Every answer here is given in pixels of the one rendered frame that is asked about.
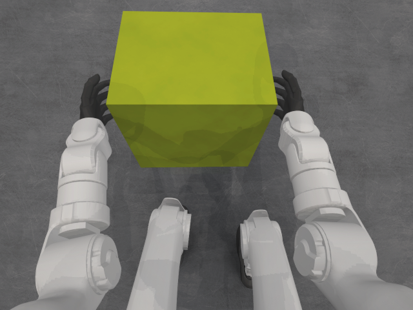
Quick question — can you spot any right robot hand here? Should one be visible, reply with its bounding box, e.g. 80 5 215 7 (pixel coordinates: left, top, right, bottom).
273 70 305 120

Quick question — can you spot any right robot shin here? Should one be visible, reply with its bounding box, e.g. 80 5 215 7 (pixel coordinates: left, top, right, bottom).
244 210 283 276

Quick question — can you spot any right robot upper arm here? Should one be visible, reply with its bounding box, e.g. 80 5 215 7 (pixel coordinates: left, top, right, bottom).
293 222 413 310

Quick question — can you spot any left robot shin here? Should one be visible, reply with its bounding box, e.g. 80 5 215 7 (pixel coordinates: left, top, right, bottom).
148 198 185 228

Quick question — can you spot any robot left forearm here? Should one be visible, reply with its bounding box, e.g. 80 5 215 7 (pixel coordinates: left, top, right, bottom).
35 118 112 294

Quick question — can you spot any robot shin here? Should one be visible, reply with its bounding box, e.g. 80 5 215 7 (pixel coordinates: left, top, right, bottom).
244 210 283 276
148 198 185 228

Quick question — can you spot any left robot hand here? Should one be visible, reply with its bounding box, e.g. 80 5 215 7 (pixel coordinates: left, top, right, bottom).
79 74 113 126

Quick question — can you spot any carton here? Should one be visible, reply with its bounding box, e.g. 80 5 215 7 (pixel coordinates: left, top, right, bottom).
106 11 278 167

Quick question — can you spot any robot right forearm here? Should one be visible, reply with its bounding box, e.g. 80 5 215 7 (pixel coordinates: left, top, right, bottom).
278 110 378 269

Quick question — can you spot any left robot upper arm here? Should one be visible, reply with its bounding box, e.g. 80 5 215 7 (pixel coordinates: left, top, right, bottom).
11 233 121 310

